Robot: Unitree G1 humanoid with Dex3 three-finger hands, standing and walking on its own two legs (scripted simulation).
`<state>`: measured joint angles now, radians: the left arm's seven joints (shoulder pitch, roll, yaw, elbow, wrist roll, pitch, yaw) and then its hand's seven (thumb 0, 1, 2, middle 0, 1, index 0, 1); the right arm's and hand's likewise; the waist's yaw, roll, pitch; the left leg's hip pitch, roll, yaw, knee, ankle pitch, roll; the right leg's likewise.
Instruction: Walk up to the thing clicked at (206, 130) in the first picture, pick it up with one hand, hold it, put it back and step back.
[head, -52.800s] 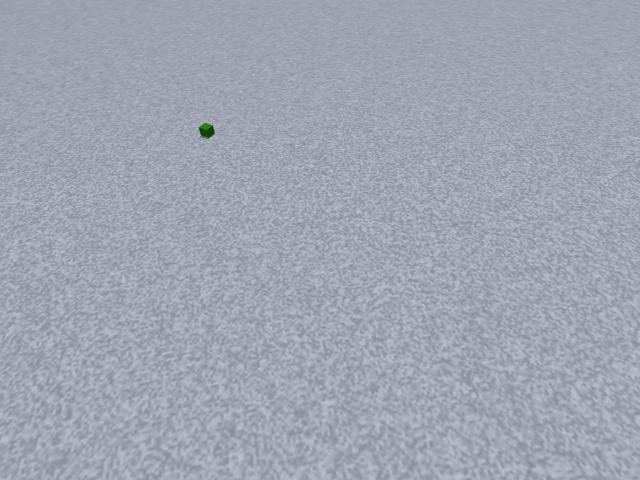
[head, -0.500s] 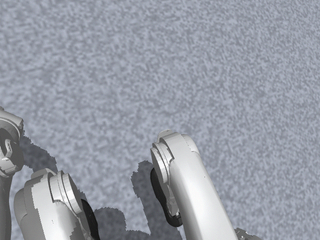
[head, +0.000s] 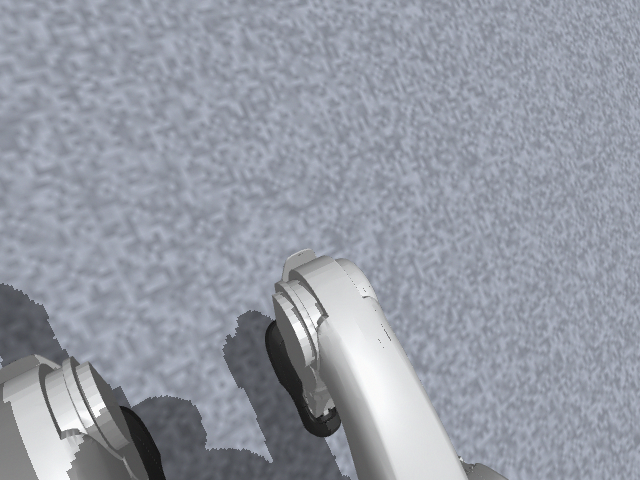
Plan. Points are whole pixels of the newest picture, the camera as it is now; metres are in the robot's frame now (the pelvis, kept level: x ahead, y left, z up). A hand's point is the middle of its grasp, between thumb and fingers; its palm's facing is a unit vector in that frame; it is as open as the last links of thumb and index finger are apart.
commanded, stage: rest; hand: left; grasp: from above
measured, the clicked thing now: out of the picture +0.45 +0.32 -0.26
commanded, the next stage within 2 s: open in 0.60 s
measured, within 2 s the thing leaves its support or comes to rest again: rests again in 0.32 s
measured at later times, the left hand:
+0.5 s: hand out of the picture +0.45 +0.29 -0.25, palm faces -0.21 -0.40 -0.89, open 6.3 cm
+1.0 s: hand out of the picture +0.45 +0.30 -0.26, palm faces -0.23 -0.39 -0.89, open 9.3 cm
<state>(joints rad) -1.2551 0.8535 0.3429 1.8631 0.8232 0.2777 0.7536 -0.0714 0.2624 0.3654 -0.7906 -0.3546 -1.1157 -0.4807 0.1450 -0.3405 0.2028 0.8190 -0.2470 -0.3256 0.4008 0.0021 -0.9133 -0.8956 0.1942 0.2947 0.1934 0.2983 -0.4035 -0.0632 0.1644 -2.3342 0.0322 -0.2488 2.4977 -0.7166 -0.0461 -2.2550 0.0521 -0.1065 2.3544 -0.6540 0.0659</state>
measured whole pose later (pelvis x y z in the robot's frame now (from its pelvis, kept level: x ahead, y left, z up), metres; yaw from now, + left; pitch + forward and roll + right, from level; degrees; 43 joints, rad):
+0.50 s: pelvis +0.00 +0.01 +0.00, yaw -2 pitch +28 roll -14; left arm -1.27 0.94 0.32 1.87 0.77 0.27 0.80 -0.07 0.28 0.36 -0.76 -0.38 -1.08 -0.51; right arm 0.14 -0.37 0.29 0.77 -0.25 -0.38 0.42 0.00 -0.91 -0.90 0.19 0.29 0.19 0.30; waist -0.45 -0.12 0.25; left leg -2.31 0.02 -0.29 2.52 -0.72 -0.04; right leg -2.20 0.06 -0.14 2.33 -0.65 0.08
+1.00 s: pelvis -0.01 +0.01 +0.01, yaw -3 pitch +27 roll -15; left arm -1.26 1.00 0.27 1.85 0.75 0.27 0.76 -0.01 0.09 0.54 -0.61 -0.58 -0.69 -0.61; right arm 0.14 -0.38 0.33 0.73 -0.24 -0.39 0.39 0.00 -0.91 -0.89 0.19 0.30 0.19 0.30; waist -0.46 -0.14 0.28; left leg -2.30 0.03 -0.31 2.51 -0.71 -0.03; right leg -2.18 0.06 -0.16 2.31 -0.63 0.08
